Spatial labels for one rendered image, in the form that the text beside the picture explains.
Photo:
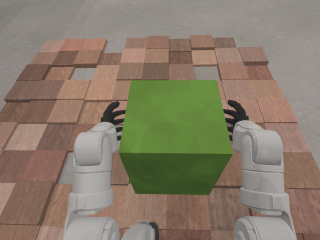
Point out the carton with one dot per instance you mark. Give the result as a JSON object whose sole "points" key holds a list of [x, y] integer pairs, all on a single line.
{"points": [[175, 139]]}

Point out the right robot forearm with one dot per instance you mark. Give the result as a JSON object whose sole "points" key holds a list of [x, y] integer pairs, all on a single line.
{"points": [[262, 165]]}

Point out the left robot forearm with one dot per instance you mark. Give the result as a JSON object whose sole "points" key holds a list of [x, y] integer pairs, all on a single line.
{"points": [[92, 163]]}

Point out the left robot foot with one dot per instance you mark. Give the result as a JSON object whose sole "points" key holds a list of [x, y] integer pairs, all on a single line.
{"points": [[156, 229]]}

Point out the left robot upper arm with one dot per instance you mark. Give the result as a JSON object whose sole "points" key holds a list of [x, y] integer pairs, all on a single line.
{"points": [[93, 228]]}

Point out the robot left thigh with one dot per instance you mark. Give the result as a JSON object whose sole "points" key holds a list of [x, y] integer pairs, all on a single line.
{"points": [[139, 232]]}

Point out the robot left hand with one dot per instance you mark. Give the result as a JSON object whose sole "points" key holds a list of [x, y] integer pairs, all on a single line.
{"points": [[108, 116]]}

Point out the right robot upper arm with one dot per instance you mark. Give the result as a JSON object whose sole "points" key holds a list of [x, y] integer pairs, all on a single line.
{"points": [[262, 228]]}

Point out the robot right hand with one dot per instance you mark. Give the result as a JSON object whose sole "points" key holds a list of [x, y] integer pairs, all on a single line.
{"points": [[239, 115]]}

